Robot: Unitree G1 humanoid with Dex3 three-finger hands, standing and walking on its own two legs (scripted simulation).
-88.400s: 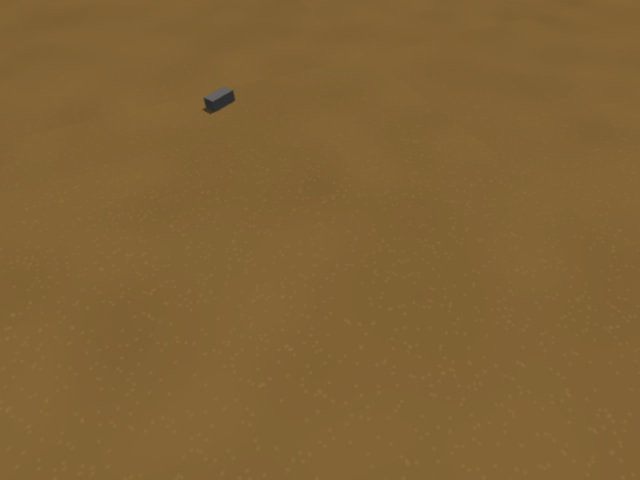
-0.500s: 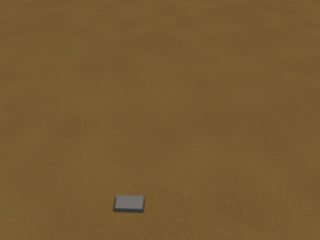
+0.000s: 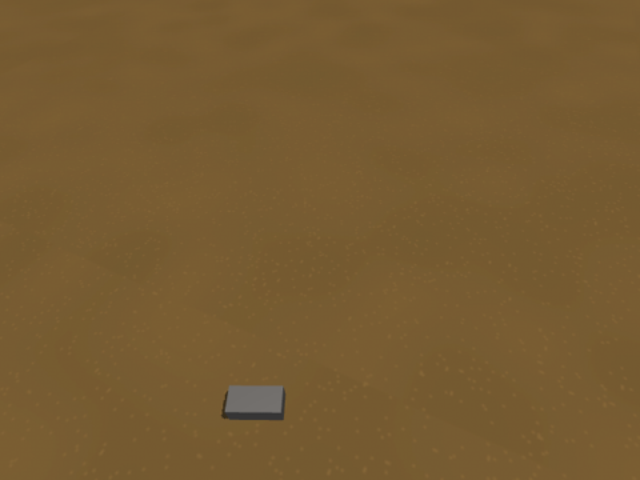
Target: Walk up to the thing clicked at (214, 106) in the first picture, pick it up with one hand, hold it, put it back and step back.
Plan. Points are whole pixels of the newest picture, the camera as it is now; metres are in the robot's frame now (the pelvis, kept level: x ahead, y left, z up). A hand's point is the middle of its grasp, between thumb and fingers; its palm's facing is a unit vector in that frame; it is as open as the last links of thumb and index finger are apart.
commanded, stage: stand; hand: left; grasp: from above
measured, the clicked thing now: (256, 402) +0.48 +0.24 -0.74
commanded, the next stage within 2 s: step back in 1.06 s
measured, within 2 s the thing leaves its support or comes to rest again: neither
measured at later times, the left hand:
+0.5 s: hand out of the picture +0.10 +0.24 -0.15, palm faces +0.00 -0.94 -0.33, open 7.4 cm
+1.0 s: hand out of the picture +0.10 +0.24 -0.15, palm faces -0.02 -0.94 -0.34, open 7.4 cm
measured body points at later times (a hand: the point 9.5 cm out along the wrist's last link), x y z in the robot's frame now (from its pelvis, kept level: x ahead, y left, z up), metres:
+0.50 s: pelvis +0.01 +0.00 +0.00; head +0.02 -0.01 +0.45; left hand +0.10 +0.29 -0.13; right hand +0.07 -0.30 -0.14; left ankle -0.03 +0.14 -0.74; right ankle +0.04 -0.11 -0.74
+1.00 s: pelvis +0.01 +0.00 +0.00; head +0.02 -0.01 +0.45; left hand +0.10 +0.29 -0.13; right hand +0.07 -0.29 -0.14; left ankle -0.03 +0.14 -0.74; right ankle +0.04 -0.11 -0.74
